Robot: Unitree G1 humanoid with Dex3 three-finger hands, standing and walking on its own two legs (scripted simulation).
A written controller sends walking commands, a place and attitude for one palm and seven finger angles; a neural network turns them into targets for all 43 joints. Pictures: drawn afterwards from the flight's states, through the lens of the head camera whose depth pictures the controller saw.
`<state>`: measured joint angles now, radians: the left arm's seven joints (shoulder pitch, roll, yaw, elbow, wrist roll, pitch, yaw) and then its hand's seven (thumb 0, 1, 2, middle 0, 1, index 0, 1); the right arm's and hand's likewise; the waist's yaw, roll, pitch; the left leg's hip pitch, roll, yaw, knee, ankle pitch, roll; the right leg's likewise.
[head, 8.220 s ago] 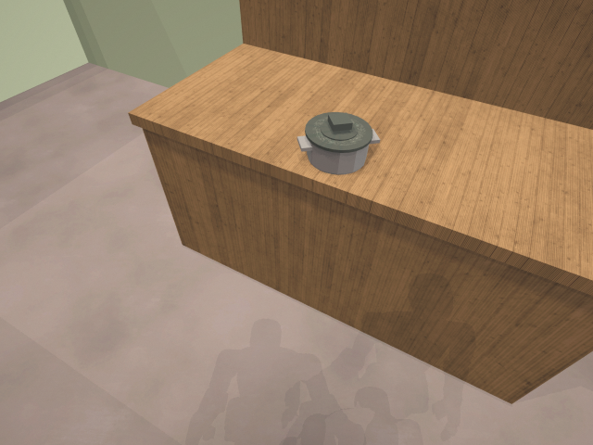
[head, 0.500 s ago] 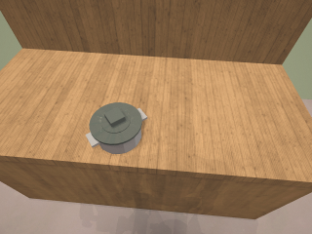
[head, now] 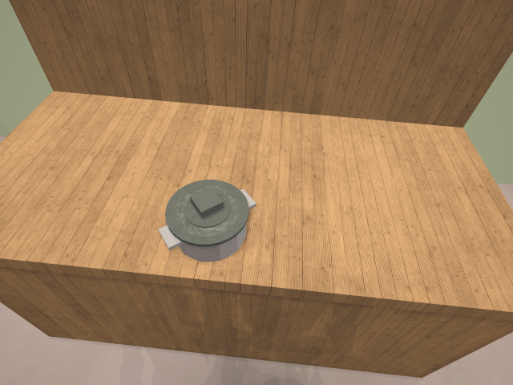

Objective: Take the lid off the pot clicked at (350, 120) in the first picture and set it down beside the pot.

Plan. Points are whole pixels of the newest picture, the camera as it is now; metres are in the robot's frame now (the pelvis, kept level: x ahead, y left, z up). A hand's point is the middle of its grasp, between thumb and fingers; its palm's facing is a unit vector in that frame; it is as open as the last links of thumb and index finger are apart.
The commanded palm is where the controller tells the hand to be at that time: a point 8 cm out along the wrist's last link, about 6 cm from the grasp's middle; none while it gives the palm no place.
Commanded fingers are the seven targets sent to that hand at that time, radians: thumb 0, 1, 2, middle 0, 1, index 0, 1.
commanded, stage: come to a stop and stand still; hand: left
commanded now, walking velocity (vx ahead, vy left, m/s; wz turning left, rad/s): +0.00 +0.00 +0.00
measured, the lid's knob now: (206, 201) +0.44 +0.14 +0.00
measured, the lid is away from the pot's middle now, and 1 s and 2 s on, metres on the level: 0.00 0.00 0.00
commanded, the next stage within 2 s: look again from close up in 0.56 s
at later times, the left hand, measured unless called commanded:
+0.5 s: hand out of the picture -0.02 +0.15 -0.18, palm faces +0.05 -0.99 -0.13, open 7.4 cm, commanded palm none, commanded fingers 0.00 0.90 0.90 -0.20 -0.30 -0.20 -0.30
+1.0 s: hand out of the picture +0.01 +0.18 -0.19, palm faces +0.05 -0.98 -0.18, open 7.4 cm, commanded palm none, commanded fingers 0.00 0.90 0.90 -0.20 -0.30 -0.20 -0.30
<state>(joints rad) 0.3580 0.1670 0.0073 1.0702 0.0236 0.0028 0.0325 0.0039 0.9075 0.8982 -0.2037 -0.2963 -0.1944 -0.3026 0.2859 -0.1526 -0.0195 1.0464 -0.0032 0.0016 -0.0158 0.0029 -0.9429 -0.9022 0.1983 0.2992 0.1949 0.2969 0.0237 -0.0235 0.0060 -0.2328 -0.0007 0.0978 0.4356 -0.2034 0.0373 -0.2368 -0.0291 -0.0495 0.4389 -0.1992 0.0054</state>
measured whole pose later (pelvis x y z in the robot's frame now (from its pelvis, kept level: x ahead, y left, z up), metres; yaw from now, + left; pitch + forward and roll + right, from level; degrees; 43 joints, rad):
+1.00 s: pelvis +0.02 +0.01 -0.01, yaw +1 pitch -1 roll +0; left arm 0.34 0.15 -0.01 1.09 0.02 -0.02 0.05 0.00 0.91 0.90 -0.20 -0.30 -0.19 -0.30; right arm 0.30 -0.15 -0.01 1.08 -0.01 -0.02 -0.03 0.02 -0.93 -0.90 0.20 0.30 0.19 0.30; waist 0.00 -0.01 -0.02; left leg -0.24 -0.02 0.08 0.54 -0.29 0.05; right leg -0.23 -0.05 -0.06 0.53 -0.28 0.02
